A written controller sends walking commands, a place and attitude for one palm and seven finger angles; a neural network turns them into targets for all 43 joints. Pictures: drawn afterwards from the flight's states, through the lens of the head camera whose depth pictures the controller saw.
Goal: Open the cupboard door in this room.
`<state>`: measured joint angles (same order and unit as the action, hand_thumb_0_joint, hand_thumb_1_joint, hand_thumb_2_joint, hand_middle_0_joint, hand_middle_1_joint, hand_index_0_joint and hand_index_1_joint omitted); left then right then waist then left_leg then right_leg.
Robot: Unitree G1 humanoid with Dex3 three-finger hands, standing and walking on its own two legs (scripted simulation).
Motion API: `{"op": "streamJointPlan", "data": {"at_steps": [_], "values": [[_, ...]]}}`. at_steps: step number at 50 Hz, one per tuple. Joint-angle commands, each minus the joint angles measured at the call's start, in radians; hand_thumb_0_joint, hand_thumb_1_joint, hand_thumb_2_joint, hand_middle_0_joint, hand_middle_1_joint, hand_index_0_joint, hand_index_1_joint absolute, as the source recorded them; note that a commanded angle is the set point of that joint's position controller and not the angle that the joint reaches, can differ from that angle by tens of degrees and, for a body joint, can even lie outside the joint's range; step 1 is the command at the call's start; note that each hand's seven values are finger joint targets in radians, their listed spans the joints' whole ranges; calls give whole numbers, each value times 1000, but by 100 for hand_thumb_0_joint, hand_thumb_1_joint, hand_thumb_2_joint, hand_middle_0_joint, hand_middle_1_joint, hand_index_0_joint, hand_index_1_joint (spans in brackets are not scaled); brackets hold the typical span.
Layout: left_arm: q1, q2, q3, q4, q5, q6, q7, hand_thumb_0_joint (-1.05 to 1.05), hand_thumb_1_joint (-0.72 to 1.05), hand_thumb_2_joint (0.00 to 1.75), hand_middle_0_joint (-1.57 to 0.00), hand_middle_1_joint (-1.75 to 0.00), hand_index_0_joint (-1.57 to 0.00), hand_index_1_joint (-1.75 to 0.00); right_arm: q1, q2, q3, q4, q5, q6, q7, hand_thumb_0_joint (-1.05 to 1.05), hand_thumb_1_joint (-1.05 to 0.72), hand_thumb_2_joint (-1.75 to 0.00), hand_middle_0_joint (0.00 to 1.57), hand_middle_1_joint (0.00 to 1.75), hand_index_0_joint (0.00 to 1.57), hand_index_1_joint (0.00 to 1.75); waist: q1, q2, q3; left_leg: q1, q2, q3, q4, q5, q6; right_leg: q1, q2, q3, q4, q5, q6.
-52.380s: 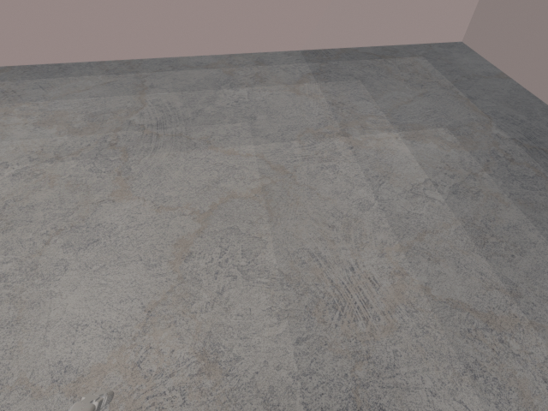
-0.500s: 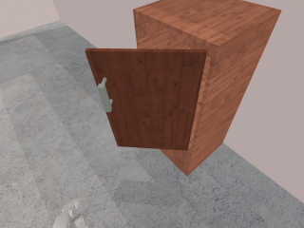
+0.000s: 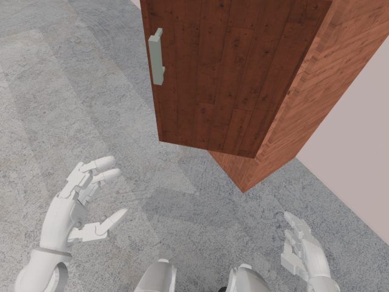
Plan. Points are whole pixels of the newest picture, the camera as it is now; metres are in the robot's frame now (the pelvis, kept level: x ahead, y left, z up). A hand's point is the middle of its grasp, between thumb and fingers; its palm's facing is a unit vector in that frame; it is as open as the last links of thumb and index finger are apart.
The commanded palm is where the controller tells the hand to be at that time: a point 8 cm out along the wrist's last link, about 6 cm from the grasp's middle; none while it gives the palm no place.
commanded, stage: raise the hand with hooked fingers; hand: left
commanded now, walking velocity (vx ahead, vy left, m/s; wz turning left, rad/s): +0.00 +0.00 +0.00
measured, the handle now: (158, 57) +0.63 +0.17 +0.09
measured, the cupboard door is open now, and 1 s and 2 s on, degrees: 45 45 45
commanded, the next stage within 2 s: move the hooked fingers beside the handle in 1.46 s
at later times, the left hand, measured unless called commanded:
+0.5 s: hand (88, 186) +0.27 +0.23 +0.07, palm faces -0.10 -0.99 -0.07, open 12.8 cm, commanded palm +0.25 +0.29 +0.08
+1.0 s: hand (66, 141) +0.33 +0.28 +0.11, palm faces -0.03 -1.00 -0.05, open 14.0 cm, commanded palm +0.30 +0.32 +0.11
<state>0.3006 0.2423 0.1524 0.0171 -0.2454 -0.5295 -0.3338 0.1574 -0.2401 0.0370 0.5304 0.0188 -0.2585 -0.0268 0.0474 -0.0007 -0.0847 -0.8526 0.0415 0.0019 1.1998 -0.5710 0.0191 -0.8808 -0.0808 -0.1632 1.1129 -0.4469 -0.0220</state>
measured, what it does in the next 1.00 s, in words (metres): stands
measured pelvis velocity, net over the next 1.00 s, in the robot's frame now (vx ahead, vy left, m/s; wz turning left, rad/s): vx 0.03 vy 0.00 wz -0.02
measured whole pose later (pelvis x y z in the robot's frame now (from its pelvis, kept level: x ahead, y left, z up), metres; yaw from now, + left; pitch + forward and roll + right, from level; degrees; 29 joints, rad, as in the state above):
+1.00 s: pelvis +0.03 +0.00 +0.04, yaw -1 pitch +12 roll -2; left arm -0.06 0.45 0.46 0.42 -0.36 -0.27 -0.56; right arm 0.28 -0.29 0.05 0.57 0.04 -0.21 -0.06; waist -0.01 0.02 -0.07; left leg -0.64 0.04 0.03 0.93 -0.50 0.02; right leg -0.68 -0.05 -0.13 0.86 -0.38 -0.01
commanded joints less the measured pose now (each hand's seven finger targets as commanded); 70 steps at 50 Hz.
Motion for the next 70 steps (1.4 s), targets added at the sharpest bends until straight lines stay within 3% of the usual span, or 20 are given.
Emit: {"op": "streamJointPlan", "data": {"at_steps": [1,3,6,8,11,14,16,21,24,31,34,37,41,45,48,51,56,62,65,70], "values": [[-79,153,61,-27,-8,155,-71,0,13,57,-25,-80,-25,-80,36,-172,-76,-138,27,-40,-38,0,-90,-90,20,30,20,30,-71,25,-201,77,-38,-61,-297,156,-2,198,81,100,-210,11,-3],[-32,178,133,-94,-40,241,-65,0,8,55,-26,-82,-26,-82,6,-163,-77,-181,32,-23,-38,0,-90,-90,20,30,20,30,-20,6,-298,112,-48,-54,-342,206,-8,285,71,85,-219,51,3],[1,191,218,-180,-93,279,-2,0,1,52,-26,-87,-26,-87,-18,-129,-67,-202,22,-14,-37,0,-90,-90,20,30,20,30,28,0,-329,143,-50,-53,-370,310,-21,367,75,71,-218,132,-3],[-7,179,222,-230,-90,237,49,0,-3,50,-27,-90,-27,-90,9,-116,-66,-189,15,-19,-31,0,-90,-90,20,30,20,30,16,19,-299,165,-42,-52,-380,341,-30,337,76,61,-216,147,-3],[-88,161,169,-218,-46,152,96,0,-10,47,-27,-94,-27,-94,30,-131,-63,-167,0,-29,-26,0,-90,-90,20,30,20,30,-29,32,-175,134,-32,-59,-378,273,-26,235,78,57,-216,76,-8],[-127,146,109,-150,-10,95,64,0,-17,44,-28,-99,-28,-99,73,-158,-67,-140,2,-44,-26,0,-90,-90,20,30,20,30,-76,54,-156,144,-29,-59,-365,206,-21,172,73,62,-221,29,-4],[-174,161,97,-118,-22,100,12,0,-22,42,-28,-102,-28,-102,84,-177,-68,-137,8,-51,-34,0,-90,-90,20,30,20,30,-95,39,-160,145,-31,-62,-361,182,-15,180,74,74,-237,24,-3],[-219,296,224,-132,-68,144,-62,0,-34,37,-29,-110,-29,-110,94,-193,-72,-132,21,-61,-54,0,-90,-90,20,30,20,30,-52,101,-266,232,-33,-68,-385,309,-22,296,77,78,-252,123,-10],[-200,306,271,-160,-97,146,-50,0,-41,34,-29,-114,-29,-114,99,-177,-70,-125,18,-59,-52,0,-90,-90,20,30,20,30,-35,130,-295,297,-28,-63,-386,470,-35,338,79,70,-252,235,-7],[-274,282,249,44,-90,198,-84,0,-50,30,-30,-120,-30,-120,102,-190,-61,-115,19,-29,-42,0,-90,-90,20,30,20,30,-69,86,-146,246,-29,-44,-399,431,-24,317,87,69,-285,254,-7],[-350,328,269,68,-90,227,-135,0,-50,30,-30,-120,-30,-120,103,-198,-62,-120,23,-22,-50,0,-90,-90,20,30,20,30,-75,64,-204,254,-34,-32,-402,406,-15,359,81,83,-307,266,-1],[-423,395,326,34,-112,217,-169,0,-50,30,-30,-120,-30,-120,107,-196,-58,-119,18,-22,-53,0,-90,-90,20,30,20,30,-61,103,-295,313,-36,-32,-395,488,-15,415,85,96,-306,337,-6],[-448,446,395,88,-146,180,-181,0,-50,30,-30,-120,-30,-120,111,-194,-51,-103,9,-23,-55,0,-90,-90,20,30,20,30,-51,65,-283,291,-36,-31,-386,522,-15,454,92,105,-307,390,-10],[-492,433,388,201,-144,187,-205,0,-50,30,-30,-120,-30,-120,116,-198,-52,-84,15,-12,-56,0,-90,-90,20,30,20,30,-64,78,-236,275,-36,-21,-403,486,-14,428,84,106,-325,358,-5],[-528,456,385,243,-136,219,-242,0,-50,30,-30,-120,-30,-120,123,-205,-55,-88,18,-3,-55,0,-90,-90,20,30,20,30,-61,113,-254,292,-37,-16,-416,487,-12,438,81,111,-338,356,-7],[-470,418,357,274,-144,237,-271,0,-50,30,-30,-120,-30,-120,129,-207,-58,-105,20,-4,-49,0,-90,-90,20,30,20,30,-57,52,-258,282,-37,-16,-418,508,-5,462,82,115,-345,380,-8],[-481,489,432,214,-154,188,-237,0,-50,30,-30,-120,-30,-120,133,-207,-63,-113,9,-4,-38,0,-90,-90,20,30,20,30,-43,47,-270,268,-38,-11,-420,493,-7,477,86,124,-340,368,-9],[-511,469,417,202,-139,149,-208,0,-50,30,-30,-120,-30,-120,139,-197,-61,-106,9,2,-38,0,-90,-90,20,30,20,30,-49,136,-273,297,-38,-7,-434,478,-9,458,84,122,-341,340,-9],[-497,430,372,224,-131,161,-221,0,-50,30,-30,-120,-30,-120,139,-196,-63,-104,16,2,-42,0,-90,-90,20,30,20,30,-65,124,-239,298,-36,-8,-442,440,-8,423,83,117,-356,304,-5],[-514,452,390,243,-137,173,-236,0,-50,30,-30,-120,-30,-120,135,-203,-60,-106,17,1,-50,0,-90,-90,20,30,20,30,-65,69,-236,286,-35,-17,-451,406,-6,428,84,114,-363,274,-3]]}}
